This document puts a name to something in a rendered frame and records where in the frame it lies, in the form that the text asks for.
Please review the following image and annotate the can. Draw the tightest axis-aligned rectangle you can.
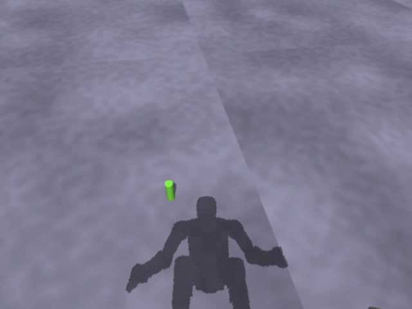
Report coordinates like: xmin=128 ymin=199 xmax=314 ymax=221
xmin=165 ymin=180 xmax=175 ymax=201

